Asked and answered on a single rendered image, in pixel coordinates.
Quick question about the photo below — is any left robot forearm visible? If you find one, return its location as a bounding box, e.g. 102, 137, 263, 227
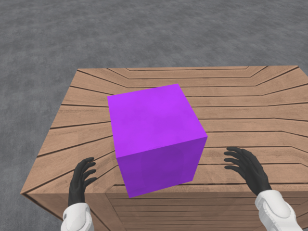
61, 203, 94, 231

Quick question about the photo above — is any robot right hand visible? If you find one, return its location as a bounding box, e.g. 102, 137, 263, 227
224, 147, 272, 196

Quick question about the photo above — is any right robot forearm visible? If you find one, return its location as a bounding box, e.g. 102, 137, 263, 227
255, 190, 303, 231

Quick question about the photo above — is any carton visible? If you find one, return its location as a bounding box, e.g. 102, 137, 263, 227
107, 84, 208, 198

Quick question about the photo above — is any pedestal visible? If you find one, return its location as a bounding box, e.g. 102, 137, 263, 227
20, 65, 308, 231

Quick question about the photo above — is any robot left hand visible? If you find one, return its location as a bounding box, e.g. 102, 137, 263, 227
68, 157, 97, 207

